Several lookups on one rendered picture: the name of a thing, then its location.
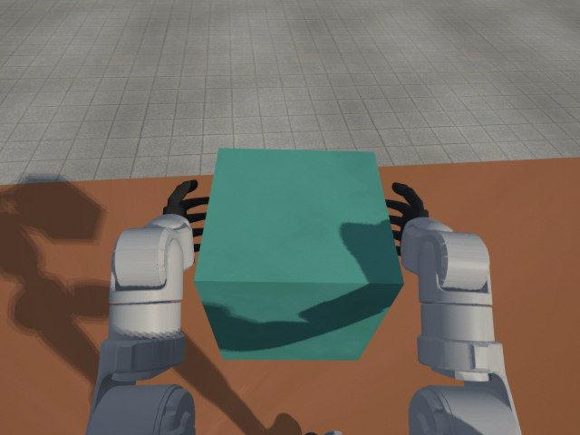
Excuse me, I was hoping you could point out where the carton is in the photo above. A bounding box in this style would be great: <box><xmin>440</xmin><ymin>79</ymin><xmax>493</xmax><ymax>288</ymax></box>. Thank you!
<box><xmin>194</xmin><ymin>148</ymin><xmax>404</xmax><ymax>361</ymax></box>

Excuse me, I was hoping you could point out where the right robot hand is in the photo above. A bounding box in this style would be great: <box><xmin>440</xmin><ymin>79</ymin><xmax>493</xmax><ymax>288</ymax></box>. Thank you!
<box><xmin>385</xmin><ymin>182</ymin><xmax>429</xmax><ymax>256</ymax></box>

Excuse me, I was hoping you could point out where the left robot forearm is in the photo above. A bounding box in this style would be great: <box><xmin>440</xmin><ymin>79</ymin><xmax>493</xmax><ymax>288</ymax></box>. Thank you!
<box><xmin>85</xmin><ymin>214</ymin><xmax>195</xmax><ymax>435</ymax></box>

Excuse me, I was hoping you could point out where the right robot forearm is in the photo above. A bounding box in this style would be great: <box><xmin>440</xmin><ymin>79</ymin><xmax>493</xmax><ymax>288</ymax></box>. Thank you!
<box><xmin>401</xmin><ymin>217</ymin><xmax>522</xmax><ymax>435</ymax></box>

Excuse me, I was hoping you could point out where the right robot upper arm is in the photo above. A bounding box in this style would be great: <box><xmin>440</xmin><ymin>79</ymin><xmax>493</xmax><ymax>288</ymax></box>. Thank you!
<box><xmin>409</xmin><ymin>385</ymin><xmax>520</xmax><ymax>435</ymax></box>

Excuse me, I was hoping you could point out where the left robot hand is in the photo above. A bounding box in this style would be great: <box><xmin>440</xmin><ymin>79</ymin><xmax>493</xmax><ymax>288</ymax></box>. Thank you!
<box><xmin>163</xmin><ymin>179</ymin><xmax>209</xmax><ymax>252</ymax></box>

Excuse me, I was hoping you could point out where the left robot upper arm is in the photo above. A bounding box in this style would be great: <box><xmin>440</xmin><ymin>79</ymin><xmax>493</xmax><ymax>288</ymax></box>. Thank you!
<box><xmin>87</xmin><ymin>384</ymin><xmax>196</xmax><ymax>435</ymax></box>

